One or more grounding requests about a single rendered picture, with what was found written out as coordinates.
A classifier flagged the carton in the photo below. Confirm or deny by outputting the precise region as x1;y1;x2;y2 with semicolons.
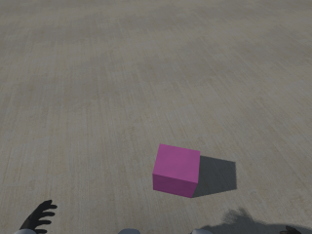
152;143;201;198

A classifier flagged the left robot hand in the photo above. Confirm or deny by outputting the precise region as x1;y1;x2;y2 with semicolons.
19;200;58;234

